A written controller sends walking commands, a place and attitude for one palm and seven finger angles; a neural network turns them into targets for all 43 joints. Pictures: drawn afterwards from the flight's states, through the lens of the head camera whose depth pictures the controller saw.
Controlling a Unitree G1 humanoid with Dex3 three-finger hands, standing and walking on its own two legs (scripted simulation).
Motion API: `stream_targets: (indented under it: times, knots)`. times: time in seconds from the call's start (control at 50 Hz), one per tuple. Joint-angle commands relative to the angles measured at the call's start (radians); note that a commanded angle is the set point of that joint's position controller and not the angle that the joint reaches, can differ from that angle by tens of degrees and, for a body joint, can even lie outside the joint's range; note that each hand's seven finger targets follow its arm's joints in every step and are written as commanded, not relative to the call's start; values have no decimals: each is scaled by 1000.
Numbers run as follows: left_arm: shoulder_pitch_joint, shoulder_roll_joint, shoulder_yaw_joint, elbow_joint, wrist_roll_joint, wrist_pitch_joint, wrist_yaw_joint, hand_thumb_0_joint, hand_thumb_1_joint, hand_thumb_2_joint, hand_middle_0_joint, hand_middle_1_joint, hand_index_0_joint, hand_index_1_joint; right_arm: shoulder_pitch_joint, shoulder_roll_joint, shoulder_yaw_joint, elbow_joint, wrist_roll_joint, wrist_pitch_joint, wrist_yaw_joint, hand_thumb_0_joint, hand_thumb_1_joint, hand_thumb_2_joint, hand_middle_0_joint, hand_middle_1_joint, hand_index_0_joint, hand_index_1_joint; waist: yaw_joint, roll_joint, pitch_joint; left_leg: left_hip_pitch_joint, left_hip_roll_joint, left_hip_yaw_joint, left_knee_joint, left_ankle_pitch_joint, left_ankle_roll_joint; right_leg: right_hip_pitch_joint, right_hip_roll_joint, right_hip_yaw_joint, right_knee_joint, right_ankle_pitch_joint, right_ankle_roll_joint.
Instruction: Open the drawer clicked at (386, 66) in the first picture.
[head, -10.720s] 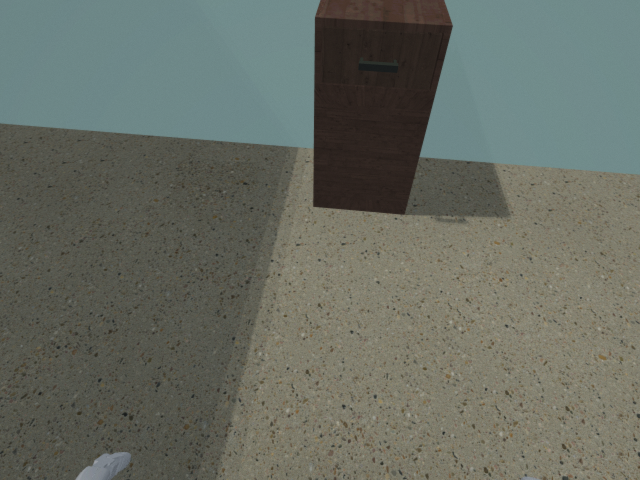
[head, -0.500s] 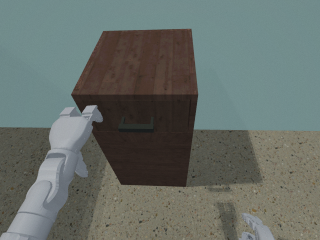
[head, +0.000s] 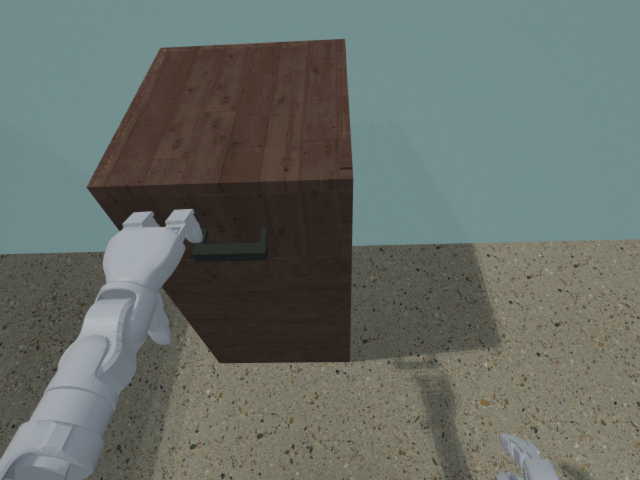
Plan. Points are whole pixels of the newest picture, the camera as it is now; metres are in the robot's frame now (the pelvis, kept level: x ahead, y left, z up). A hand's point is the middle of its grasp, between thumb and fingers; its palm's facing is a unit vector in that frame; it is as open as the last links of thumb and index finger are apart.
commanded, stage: move the hooked fingers above the handle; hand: left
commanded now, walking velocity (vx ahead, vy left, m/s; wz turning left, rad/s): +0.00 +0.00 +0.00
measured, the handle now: (232, 242) +0.49 +0.21 -0.07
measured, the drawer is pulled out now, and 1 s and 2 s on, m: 0.00 0.00 0.00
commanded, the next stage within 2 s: none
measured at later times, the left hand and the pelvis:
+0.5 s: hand (200, 258) +0.40 +0.22 +0.01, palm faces -0.02 -0.03 -1.00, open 13.9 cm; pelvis -0.01 +0.00 -0.01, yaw +0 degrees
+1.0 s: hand (223, 244) +0.44 +0.20 -0.02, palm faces +0.05 -0.04 -1.00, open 13.8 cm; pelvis -0.01 +0.02 -0.03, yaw -1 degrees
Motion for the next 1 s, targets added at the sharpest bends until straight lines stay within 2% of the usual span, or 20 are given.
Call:
stream_targets:
  times: [0.0,0.06,0.14,0.22,0.24,0.3,0.36,0.4,0.46,0.52,0.56,0.64,0.66,0.72,0.76,0.84,0.92,0.94,0.96,0.98]
  knots:
    - [-319,259,172,-168,4,-62,77,0,-500,300,-300,-1200,-300,-1200,-23,-102,-40,-123,1,-42,-16,0,-900,-900,200,300,200,300,-6,-71,-335,-37,-4,75,1,386,12,298,-54,32,0,460,2]
    - [-322,301,226,-131,18,-65,123,0,-500,300,-300,-1200,-300,-1200,-11,-103,-46,-116,0,-40,-14,0,-900,-900,200,300,200,300,7,-68,-365,-79,-8,79,8,384,7,315,-55,44,20,477,0]
    - [-358,254,178,-47,31,-26,164,0,-500,300,-300,-1200,-300,-1200,-4,-101,-50,-111,8,-40,-9,0,-900,-900,200,300,200,300,-12,-53,-348,-106,-6,93,16,355,5,268,-50,36,26,434,1]
    - [-407,226,126,35,28,14,151,0,-500,300,-300,-1200,-300,-1200,20,-114,-54,-108,16,-39,-10,0,-900,-900,200,300,200,300,-39,-72,-358,-112,-1,101,23,322,11,250,-49,24,18,391,8]
    - [-450,218,108,43,30,14,144,0,-500,300,-300,-1200,-300,-1200,27,-117,-55,-104,15,-40,-12,0,-900,-900,200,300,200,300,-54,-86,-361,-105,2,101,28,318,13,238,-49,20,17,388,10]
    - [-533,171,54,22,34,-14,134,0,-500,300,-300,-1200,-300,-1200,47,-115,-60,-102,13,-43,-13,0,-900,-900,200,300,200,300,-71,-48,-403,-61,6,88,42,332,16,198,-45,10,25,354,5]
    - [-602,184,67,67,41,-53,147,0,-500,300,-300,-1200,-300,-1200,79,-115,-62,-85,8,-46,-15,0,-900,-900,200,300,200,300,-87,-71,-386,-69,10,74,55,327,16,150,-41,0,31,319,1]
    - [-629,202,87,113,53,-69,171,0,-500,300,-300,-1200,-300,-1200,91,-113,-60,-80,5,-46,-15,0,-900,-900,200,300,200,300,-83,-62,-366,-96,10,73,60,297,15,117,-41,-4,40,278,-1]
    - [-632,263,158,166,73,-69,225,0,-500,300,-300,-1200,-300,-1200,101,-113,-57,-70,-4,-43,-7,0,-900,-900,200,300,200,300,-53,-32,-400,-137,6,70,69,314,7,118,-37,-5,70,277,-11]
    - [-636,214,124,248,85,-34,267,0,-500,300,-300,-1200,-300,-1200,108,-110,-55,-68,-6,-42,11,0,-900,-900,200,300,200,300,-62,-12,-385,-148,12,74,81,323,0,62,-29,-22,87,261,-15]
    - [-653,222,128,311,86,2,276,0,-500,300,-300,-1200,-300,-1200,120,-117,-56,-62,-9,-38,18,0,-900,-900,200,300,200,300,-67,-36,-396,-163,14,76,85,335,0,68,-25,-25,90,271,-15]
    - [-733,147,42,357,79,39,258,0,-500,300,-300,-1200,-300,-1200,157,-124,-63,-63,-3,-36,23,0,-900,-900,200,300,200,300,-105,-55,-437,-143,21,78,95,327,6,54,-25,-27,83,271,-6]
    - [-763,142,41,360,72,33,250,0,-500,300,-300,-1200,-300,-1200,165,-127,-67,-57,-3,-37,23,0,-900,-900,200,300,200,300,-120,-81,-445,-130,26,69,100,343,8,48,-23,-29,82,280,-5]
    - [-823,107,7,322,70,-9,234,0,-500,300,-300,-1200,-300,-1200,192,-127,-74,-48,-8,-39,21,0,-900,-900,200,300,200,300,-133,-36,-488,-70,35,51,119,382,3,0,-22,-32,94,267,-6]
    - [-869,74,-15,320,72,-37,241,0,-500,300,-300,-1200,-300,-1200,207,-125,-78,-31,-15,-44,23,0,-900,-900,200,300,200,300,-152,-18,-474,-43,44,35,136,424,-6,-66,-19,-45,105,247,-8]
    - [-876,155,73,360,101,-50,307,0,-500,300,-300,-1200,-300,-1200,232,-131,-74,-4,-33,-37,37,0,-900,-900,200,300,200,300,-125,30,-491,-68,49,23,168,481,-27,-119,-11,-56,151,242,-17]
    - [-862,188,112,436,118,32,376,0,-500,300,-300,-1200,-300,-1200,222,-136,-66,2,-41,-26,59,0,-900,-900,200,300,200,300,-115,21,-479,-149,43,40,177,465,-28,-101,-9,-59,171,263,-20]
    - [-864,187,108,432,116,54,383,0,-500,300,-300,-1200,-300,-1200,219,-137,-64,-5,-39,-21,61,0,-900,-900,200,300,200,300,-114,18,-494,-151,39,49,173,455,-23,-74,-10,-56,164,275,-19]
    - [-920,184,98,413,119,67,385,0,-500,300,-300,-1200,-300,-1200,212,-137,-66,-6,-39,-18,60,0,-900,-900,200,300,200,300,-129,12,-515,-141,41,47,172,466,-22,-62,-11,-57,163,290,-17]
    - [-907,217,119,419,120,85,386,0,-500,300,-300,-1200,-300,-1200,217,-141,-65,-7,-36,-13,61,0,-900,-900,200,300,200,300,-117,5,-531,-142,38,48,166,454,-20,-38,-11,-54,160,286,-14]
